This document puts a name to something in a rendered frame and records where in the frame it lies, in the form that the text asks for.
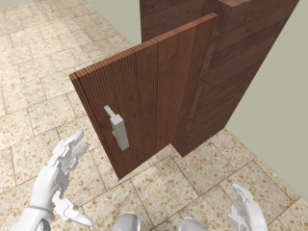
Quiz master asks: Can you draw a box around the right robot hand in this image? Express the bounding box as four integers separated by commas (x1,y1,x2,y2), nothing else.
228,183,269,231

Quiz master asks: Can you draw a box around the left robot forearm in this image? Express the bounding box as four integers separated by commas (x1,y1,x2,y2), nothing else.
10,206,55,231

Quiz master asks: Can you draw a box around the robot right thigh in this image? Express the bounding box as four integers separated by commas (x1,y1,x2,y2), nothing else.
176,218,207,231

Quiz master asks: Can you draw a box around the handle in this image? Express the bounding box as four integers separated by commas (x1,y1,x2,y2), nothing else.
104,105,129,151

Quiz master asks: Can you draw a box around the robot left thigh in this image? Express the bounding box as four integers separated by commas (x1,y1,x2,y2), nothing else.
111,214,141,231

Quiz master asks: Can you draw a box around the left robot hand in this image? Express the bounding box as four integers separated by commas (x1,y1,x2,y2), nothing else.
29,129,94,227

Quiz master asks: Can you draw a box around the cupboard door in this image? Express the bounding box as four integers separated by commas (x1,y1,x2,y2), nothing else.
68,13,218,180

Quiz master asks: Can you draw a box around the robot thigh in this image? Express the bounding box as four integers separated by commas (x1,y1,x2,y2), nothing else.
176,218,207,231
111,214,141,231

